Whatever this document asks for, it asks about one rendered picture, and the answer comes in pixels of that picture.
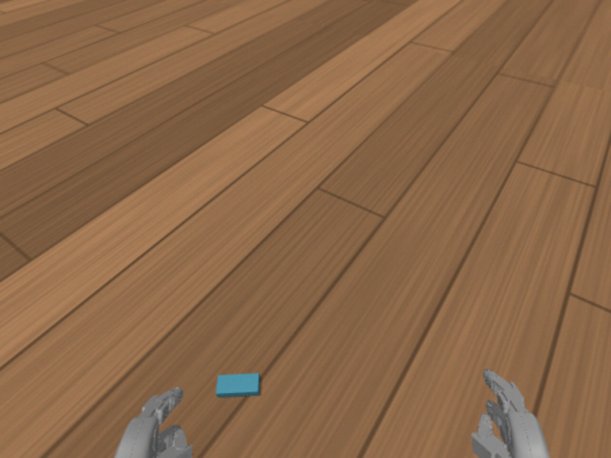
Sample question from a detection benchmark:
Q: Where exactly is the right robot hand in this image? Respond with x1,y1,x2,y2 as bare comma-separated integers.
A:
472,369,550,458

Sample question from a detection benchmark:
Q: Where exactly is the small box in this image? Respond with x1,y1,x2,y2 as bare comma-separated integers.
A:
216,373,260,397

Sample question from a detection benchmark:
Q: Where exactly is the left robot hand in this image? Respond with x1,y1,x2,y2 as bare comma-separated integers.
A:
114,387,193,458

